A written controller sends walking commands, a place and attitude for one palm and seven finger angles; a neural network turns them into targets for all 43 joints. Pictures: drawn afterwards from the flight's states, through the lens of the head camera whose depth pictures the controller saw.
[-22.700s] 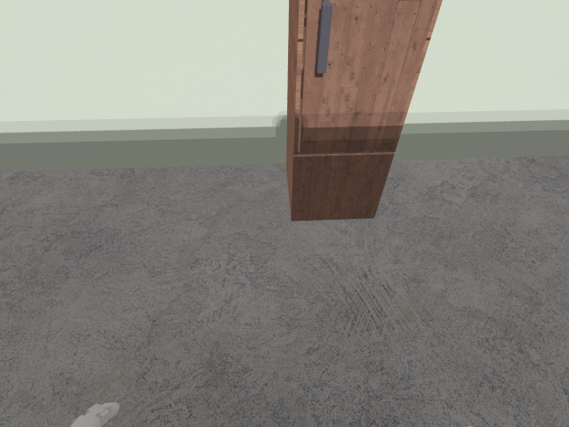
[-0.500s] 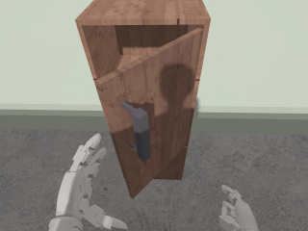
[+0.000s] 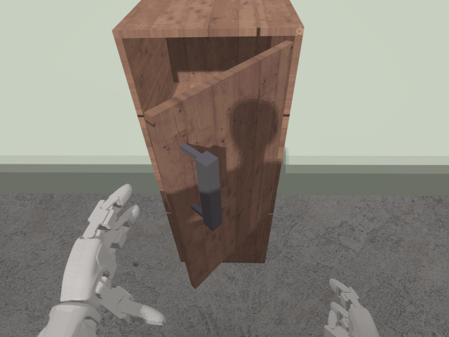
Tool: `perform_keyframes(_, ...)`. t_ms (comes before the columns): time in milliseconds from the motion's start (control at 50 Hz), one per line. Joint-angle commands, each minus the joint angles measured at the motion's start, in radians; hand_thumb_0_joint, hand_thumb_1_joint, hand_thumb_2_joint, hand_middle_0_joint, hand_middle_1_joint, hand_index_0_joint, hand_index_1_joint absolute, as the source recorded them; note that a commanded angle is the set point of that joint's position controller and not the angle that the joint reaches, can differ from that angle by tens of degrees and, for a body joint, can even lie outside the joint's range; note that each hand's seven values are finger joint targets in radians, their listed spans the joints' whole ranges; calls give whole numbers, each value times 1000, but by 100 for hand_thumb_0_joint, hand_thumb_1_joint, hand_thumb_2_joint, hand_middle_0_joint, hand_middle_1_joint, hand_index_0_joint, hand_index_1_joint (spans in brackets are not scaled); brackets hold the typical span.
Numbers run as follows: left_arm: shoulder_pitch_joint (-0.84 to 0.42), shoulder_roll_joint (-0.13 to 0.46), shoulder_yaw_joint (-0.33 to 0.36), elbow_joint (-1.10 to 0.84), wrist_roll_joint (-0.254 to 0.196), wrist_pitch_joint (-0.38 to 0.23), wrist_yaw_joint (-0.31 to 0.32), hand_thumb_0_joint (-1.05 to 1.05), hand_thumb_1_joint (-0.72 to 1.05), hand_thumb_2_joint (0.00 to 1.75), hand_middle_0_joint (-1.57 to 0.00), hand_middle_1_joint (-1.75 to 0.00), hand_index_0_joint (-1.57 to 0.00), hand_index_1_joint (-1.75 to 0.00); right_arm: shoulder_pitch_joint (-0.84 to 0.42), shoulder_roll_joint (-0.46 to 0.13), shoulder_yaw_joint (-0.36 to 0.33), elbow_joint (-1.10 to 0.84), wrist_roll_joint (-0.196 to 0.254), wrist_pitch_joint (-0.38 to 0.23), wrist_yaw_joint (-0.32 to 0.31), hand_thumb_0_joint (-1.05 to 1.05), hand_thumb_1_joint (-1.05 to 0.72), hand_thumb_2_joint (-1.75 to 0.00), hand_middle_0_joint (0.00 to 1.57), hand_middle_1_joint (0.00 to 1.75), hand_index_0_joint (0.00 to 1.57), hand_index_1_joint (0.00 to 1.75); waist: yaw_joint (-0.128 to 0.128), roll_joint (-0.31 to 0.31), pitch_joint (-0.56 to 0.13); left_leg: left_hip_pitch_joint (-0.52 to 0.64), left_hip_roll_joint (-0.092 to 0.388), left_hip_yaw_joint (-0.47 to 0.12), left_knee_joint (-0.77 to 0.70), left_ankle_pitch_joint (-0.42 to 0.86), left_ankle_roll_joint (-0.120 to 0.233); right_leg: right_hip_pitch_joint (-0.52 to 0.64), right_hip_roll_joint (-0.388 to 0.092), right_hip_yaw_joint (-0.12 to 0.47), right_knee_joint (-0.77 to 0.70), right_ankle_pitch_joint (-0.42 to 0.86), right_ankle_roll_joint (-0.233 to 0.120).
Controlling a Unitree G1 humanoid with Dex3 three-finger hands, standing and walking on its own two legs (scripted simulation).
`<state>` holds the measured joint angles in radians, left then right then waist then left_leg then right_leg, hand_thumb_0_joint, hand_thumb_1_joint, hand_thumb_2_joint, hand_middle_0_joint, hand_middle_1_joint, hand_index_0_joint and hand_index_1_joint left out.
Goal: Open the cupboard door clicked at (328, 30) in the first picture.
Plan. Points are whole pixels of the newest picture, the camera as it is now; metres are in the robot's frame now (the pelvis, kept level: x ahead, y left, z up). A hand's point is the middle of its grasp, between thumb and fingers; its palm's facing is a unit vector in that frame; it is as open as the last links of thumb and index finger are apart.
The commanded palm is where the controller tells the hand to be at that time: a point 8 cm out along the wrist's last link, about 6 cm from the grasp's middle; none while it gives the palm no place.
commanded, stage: draw the hand back to the body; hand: left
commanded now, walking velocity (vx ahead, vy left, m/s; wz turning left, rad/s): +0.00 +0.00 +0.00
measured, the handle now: (201, 188) +0.35 +0.07 +0.11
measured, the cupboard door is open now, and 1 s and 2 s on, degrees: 49 49 49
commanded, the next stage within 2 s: step back with the hand held close in 1.28 s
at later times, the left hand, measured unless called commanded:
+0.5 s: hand (74, 251) +0.19 +0.22 +0.15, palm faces +0.27 -0.91 -0.31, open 13.9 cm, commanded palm +0.15 +0.27 +0.17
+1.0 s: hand (23, 220) +0.21 +0.28 +0.19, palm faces +0.46 -0.80 -0.39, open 8.2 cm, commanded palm +0.16 +0.32 +0.20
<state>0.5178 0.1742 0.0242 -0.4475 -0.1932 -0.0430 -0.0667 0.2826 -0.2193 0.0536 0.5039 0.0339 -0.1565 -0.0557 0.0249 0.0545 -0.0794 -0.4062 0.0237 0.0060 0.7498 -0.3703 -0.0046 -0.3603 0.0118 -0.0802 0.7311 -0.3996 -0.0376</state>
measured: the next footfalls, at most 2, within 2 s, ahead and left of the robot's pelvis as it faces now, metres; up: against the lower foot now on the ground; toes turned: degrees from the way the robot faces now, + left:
none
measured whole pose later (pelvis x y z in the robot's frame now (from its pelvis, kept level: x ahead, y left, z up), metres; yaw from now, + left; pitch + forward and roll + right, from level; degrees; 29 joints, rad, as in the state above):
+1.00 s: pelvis +0.02 +0.02 +0.03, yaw -1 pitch -4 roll +0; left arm 0.46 0.34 0.35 -0.40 -0.06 -0.10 0.12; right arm 0.18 -0.23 0.02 0.64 0.00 -0.10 -0.07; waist 0.07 0.05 0.03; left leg -0.10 0.00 0.04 0.41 -0.24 0.02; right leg -0.05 0.01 -0.05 0.36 -0.24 -0.01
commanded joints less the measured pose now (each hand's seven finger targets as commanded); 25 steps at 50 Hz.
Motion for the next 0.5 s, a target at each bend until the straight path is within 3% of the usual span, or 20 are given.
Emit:
perform_keyframes(0, -48, 86, 73, -287, -30, -39, -15, 0, -50, 30, -15, -30, -15, -30, -155, -92, -32, -195, 4, -84, -9, 0, -90, -90, 20, 30, 20, 30, 23, -32, -45, 62, -37, -21, -108, 153, 33, 11, -11, 46, -168, 195, 29)
perform_keyframes(80, -62, 120, 116, -291, -42, -44, -32, 0, -50, 30, -15, -30, -15, -30, -142, -99, -36, -177, 5, -96, -15, 0, -90, -90, 20, 30, 20, 30, 18, -38, -31, 81, -34, -31, -115, 156, 32, 2, -1, 33, -173, 191, 27)
perform_keyframes(140, -71, 121, 126, -296, -50, -41, -49, 0, -40, 34, -15, -30, -15, -30, -138, -101, -35, -170, 8, -104, -16, 0, -90, -90, 20, 30, 20, 30, 20, 2, -40, 100, -34, -37, -129, 159, 28, 2, 2, 18, -163, 196, 24)
perform_keyframes(180, -66, 127, 139, -284, -58, -25, -59, 0, -32, 37, -16, -30, -16, -30, -144, -105, -35, -165, 10, -105, -19, 0, -90, -90, 20, 30, 20, 30, 23, -18, -40, 105, -31, -42, -136, 162, 28, 15, 5, 12, -169, 201, 23)
perform_keyframes(200, -123, 263, 149, -365, 82, -68, 48, 0, -29, 39, -16, -30, -16, -30, -164, -95, -34, -161, -11, -96, -38, 0, -90, -90, 20, 30, 20, 30, 36, -27, -3, 121, -27, -25, -173, 158, 31, 43, -17, 68, -248, 195, 15)
perform_keyframes(240, -11, 170, 122, -278, 97, -62, 109, 0, -22, 42, -16, -30, -16, -30, -151, -81, -29, -148, -23, -84, -44, 0, -90, -90, 20, 30, 20, 30, 23, -68, 33, 142, -24, -23, -189, 151, 29, 40, -22, 58, -274, 170, 16)
perform_keyframes(260, -11, 167, 121, -265, 107, -62, 120, 0, -18, 43, -16, -30, -16, -30, -159, -82, -27, -138, -26, -73, -42, 0, -90, -90, 20, 30, 20, 30, 24, -64, 47, 152, -19, -22, -202, 159, 30, 52, -22, 56, -281, 174, 17)
perform_keyframes(360, -87, 205, 162, -261, 141, -92, 169, 0, -1, 51, -17, -30, -17, -30, -187, -83, -25, -110, -35, -54, -44, 0, -90, -90, 20, 30, 20, 30, 23, 23, 53, 219, -11, -28, -284, 149, 24, 109, -20, 48, -326, 142, 13)
perform_keyframes(480, -72, 248, 224, -254, 150, -110, 194, 0, 20, 60, -18, -30, -18, -30, -205, -90, -30, -78, -44, -51, -43, 0, -90, -90, 20, 30, 20, 30, 36, 10, 8, 277, -2, -29, -343, 240, 22, 209, -16, 45, -350, 228, 11)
